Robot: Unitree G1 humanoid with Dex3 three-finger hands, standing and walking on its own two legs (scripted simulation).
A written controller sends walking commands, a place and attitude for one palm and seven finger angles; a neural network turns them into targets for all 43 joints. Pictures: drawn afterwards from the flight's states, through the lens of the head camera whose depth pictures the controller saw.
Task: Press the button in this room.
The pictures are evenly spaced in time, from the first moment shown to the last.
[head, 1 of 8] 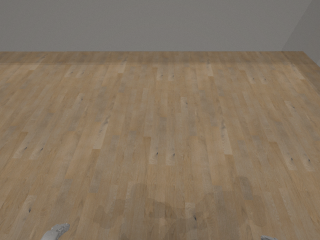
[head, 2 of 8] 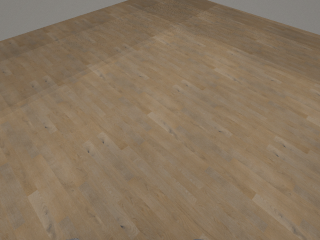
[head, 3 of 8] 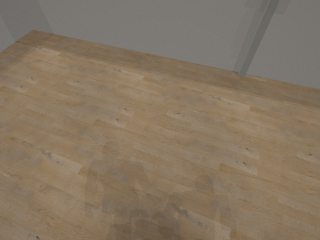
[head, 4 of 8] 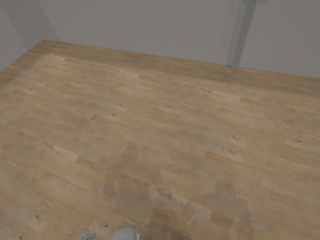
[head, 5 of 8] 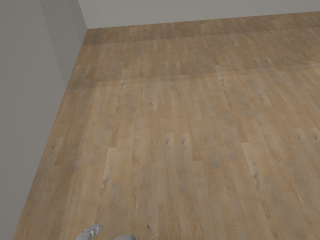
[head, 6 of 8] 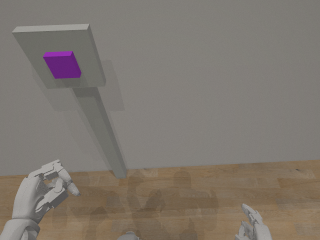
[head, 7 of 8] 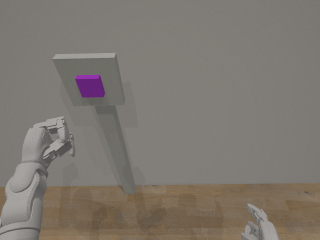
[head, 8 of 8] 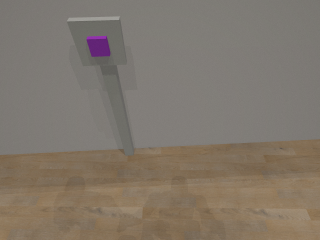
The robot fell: no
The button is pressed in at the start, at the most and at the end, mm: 0 13 0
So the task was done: yes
